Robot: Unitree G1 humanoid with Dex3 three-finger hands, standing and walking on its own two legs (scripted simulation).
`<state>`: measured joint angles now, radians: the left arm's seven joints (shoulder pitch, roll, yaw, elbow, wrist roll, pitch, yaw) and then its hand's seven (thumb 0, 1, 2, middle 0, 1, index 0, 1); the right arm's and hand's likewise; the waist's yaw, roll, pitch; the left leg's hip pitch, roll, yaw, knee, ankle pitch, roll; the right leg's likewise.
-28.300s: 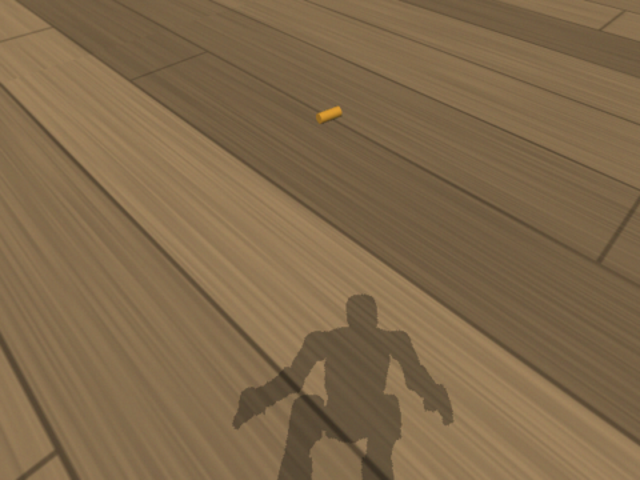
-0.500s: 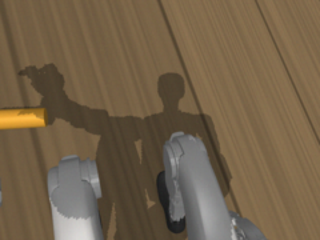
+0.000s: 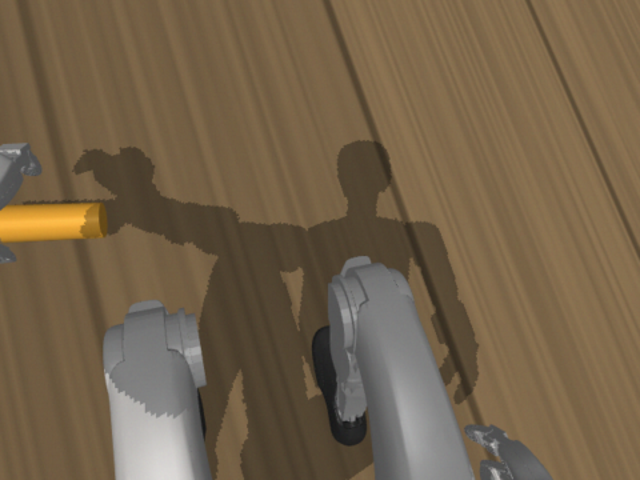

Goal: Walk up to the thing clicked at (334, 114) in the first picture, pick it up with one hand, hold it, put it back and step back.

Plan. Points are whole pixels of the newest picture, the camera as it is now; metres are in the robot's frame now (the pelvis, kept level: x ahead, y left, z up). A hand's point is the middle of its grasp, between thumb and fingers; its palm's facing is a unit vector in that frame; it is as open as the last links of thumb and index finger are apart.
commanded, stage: home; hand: left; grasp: from above
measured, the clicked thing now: (54, 222) +0.49 +0.29 -0.32
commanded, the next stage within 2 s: none
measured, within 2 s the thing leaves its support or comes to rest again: neither
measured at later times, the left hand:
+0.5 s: hand out of the picture +0.44 +0.31 -0.06, palm faces -0.38 -0.37 -0.85, open 9.9 cm
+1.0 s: hand out of the picture +0.29 +0.22 +0.15, palm faces -0.03 -0.92 -0.40, open 7.4 cm
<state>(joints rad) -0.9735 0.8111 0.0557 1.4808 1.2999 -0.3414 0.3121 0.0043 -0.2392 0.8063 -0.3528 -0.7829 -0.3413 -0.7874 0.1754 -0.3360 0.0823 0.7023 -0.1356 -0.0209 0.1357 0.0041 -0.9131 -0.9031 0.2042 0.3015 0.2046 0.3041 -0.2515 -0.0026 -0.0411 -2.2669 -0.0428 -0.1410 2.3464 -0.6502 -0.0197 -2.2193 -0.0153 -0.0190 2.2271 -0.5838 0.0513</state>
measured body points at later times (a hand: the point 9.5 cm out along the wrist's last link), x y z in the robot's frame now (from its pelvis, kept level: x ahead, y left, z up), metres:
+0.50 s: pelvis +0.02 +0.02 +0.06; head +0.23 +0.06 +0.46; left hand +0.46 +0.32 -0.01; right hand +0.10 -0.25 -0.06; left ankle +0.09 +0.12 -0.31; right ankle +0.13 -0.14 -0.31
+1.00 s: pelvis +0.04 +0.00 +0.24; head +0.15 +0.03 +0.67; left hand +0.28 +0.27 +0.18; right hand +0.27 -0.22 +0.16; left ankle +0.09 +0.12 -0.31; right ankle +0.13 -0.14 -0.31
